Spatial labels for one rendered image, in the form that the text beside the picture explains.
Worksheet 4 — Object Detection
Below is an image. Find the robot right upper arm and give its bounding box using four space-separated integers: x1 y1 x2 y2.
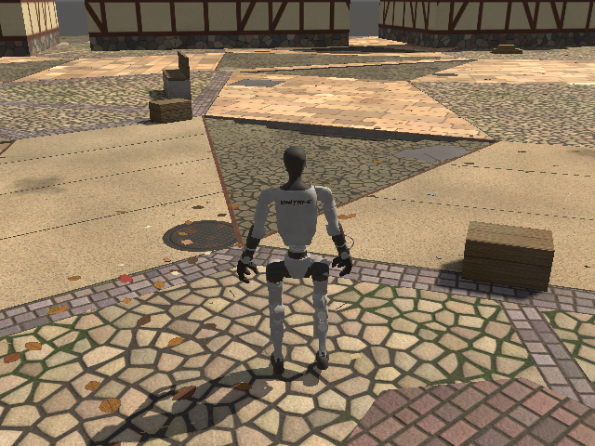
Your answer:
315 186 341 236

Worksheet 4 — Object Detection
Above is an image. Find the robot left forearm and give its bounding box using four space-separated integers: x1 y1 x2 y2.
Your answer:
240 225 260 264

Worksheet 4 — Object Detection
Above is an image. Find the robot right hand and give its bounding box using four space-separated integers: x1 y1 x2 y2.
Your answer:
332 256 353 277

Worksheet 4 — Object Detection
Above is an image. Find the robot left hand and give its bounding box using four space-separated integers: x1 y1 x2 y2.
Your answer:
237 260 258 283

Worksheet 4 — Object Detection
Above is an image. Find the humanoid robot torso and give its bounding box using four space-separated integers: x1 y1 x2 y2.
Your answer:
274 182 318 279

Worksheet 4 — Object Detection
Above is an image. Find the robot right forearm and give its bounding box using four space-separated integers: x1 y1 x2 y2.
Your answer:
332 221 350 259

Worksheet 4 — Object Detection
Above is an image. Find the robot left upper arm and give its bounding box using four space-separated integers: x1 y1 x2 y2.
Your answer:
251 188 276 239

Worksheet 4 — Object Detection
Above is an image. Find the robot left shin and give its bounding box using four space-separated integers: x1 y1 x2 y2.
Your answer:
269 305 284 362

